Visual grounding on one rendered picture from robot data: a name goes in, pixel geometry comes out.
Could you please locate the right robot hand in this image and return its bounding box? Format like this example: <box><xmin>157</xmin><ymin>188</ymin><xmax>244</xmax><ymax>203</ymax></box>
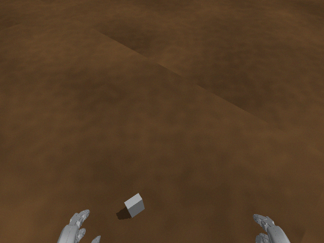
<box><xmin>253</xmin><ymin>214</ymin><xmax>290</xmax><ymax>243</ymax></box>

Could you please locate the carton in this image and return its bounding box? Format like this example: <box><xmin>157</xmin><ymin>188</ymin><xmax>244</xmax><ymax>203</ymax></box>
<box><xmin>124</xmin><ymin>193</ymin><xmax>145</xmax><ymax>218</ymax></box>

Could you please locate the left robot hand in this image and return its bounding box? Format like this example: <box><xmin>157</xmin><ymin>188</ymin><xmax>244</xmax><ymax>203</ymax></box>
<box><xmin>57</xmin><ymin>210</ymin><xmax>101</xmax><ymax>243</ymax></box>

